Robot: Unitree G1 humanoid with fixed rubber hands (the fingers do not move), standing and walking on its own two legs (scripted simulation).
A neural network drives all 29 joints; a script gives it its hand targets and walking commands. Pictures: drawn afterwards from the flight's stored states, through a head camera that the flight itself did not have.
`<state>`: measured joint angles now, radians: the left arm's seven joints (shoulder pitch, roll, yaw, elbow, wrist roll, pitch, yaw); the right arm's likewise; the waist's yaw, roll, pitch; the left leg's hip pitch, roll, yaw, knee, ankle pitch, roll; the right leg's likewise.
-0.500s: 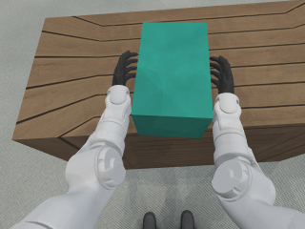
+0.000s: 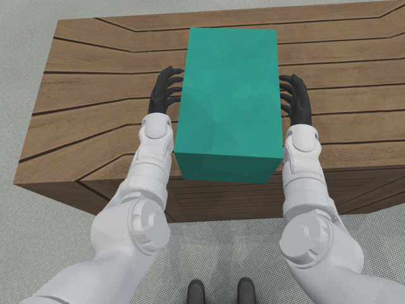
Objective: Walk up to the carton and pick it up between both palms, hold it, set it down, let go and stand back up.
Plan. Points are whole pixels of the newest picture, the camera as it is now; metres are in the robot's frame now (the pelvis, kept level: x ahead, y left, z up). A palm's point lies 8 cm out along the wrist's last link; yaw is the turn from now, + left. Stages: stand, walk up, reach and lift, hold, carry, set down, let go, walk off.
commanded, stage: set down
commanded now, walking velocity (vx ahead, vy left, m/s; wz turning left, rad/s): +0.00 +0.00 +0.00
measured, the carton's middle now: (228, 106) +0.50 -0.03 +0.00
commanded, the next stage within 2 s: none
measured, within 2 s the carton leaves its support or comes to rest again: neither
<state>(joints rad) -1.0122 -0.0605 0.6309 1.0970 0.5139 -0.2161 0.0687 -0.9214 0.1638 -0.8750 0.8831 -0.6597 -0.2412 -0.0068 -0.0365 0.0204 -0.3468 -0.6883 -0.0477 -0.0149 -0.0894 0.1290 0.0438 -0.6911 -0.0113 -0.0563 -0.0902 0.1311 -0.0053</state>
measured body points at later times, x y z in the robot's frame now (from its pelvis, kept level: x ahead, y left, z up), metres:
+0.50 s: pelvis +0.01 +0.00 +0.00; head +0.17 -0.01 +0.42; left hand +0.51 +0.10 +0.01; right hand +0.47 -0.17 +0.00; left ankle -0.01 +0.09 -0.73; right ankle -0.01 -0.12 -0.73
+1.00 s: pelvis +0.00 +0.00 +0.01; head +0.11 -0.01 +0.44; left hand +0.51 +0.12 +0.09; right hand +0.48 -0.19 +0.09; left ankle -0.01 +0.09 -0.73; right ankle -0.01 -0.12 -0.73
